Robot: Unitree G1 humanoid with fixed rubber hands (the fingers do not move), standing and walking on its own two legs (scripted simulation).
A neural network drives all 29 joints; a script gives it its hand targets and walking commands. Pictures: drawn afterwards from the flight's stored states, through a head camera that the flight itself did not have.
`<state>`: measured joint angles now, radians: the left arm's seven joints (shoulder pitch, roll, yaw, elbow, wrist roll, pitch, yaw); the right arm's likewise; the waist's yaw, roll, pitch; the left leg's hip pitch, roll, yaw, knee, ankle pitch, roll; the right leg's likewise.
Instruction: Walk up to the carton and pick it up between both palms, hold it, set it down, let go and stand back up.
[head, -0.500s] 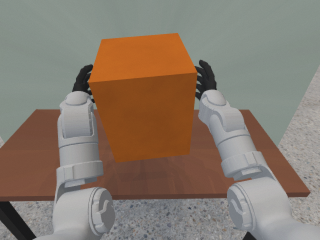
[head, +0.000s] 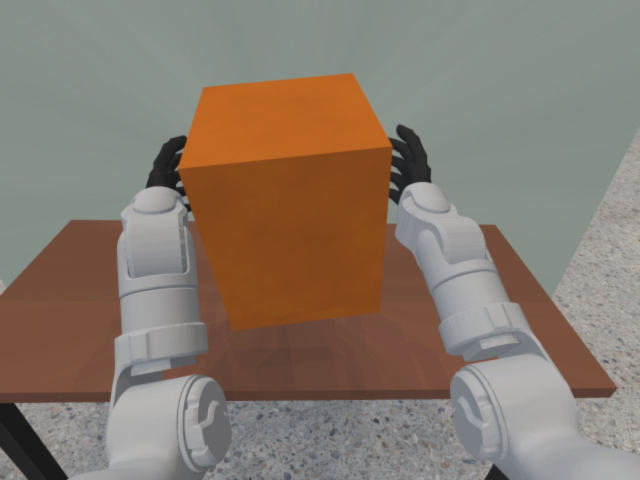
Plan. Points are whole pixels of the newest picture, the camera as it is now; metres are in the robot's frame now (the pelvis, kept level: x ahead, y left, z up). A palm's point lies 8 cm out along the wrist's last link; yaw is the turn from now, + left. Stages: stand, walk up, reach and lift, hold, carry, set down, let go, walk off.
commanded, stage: hold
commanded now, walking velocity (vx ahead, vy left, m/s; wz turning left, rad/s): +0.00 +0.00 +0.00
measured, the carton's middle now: (293, 201) +0.42 +0.01 +0.22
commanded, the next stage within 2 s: none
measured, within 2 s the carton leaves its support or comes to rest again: neither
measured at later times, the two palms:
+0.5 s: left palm (167, 202) +0.36 +0.15 +0.25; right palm (416, 187) +0.35 -0.14 +0.27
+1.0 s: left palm (170, 200) +0.37 +0.15 +0.25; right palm (417, 187) +0.36 -0.14 +0.26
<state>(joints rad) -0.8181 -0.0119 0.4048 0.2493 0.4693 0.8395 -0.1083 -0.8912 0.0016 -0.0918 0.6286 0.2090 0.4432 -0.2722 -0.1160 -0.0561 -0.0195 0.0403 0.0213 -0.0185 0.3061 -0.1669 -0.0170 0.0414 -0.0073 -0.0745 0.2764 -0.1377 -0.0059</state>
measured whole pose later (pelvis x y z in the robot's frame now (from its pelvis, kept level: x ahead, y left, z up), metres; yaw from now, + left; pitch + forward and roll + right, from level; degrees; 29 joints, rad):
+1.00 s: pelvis +0.00 -0.01 +0.00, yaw +0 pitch -11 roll -1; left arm -0.80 -0.01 0.40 0.21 0.45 0.84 -0.11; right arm -0.88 -0.01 -0.05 0.58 0.24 0.45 -0.29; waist -0.13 -0.06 -0.01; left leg 0.04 0.03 -0.03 0.31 -0.17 -0.03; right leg 0.06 0.00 -0.08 0.26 -0.13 -0.01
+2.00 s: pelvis +0.01 -0.01 +0.00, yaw +1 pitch -11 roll -1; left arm -0.75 -0.02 0.40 0.15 0.43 0.85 -0.11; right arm -0.84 -0.01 -0.01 0.52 0.26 0.46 -0.32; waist -0.14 -0.06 -0.01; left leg 0.06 0.04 -0.03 0.31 -0.18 -0.03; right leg 0.08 0.01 -0.09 0.25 -0.14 -0.01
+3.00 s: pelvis +0.00 +0.00 +0.00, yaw +0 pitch -10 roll -1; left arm -0.79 -0.03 0.40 0.18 0.44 0.84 -0.10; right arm -0.86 -0.01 -0.06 0.54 0.24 0.45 -0.29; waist -0.13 -0.03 -0.01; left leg 0.03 0.02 -0.02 0.31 -0.17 -0.02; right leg 0.04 0.00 -0.08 0.27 -0.13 -0.01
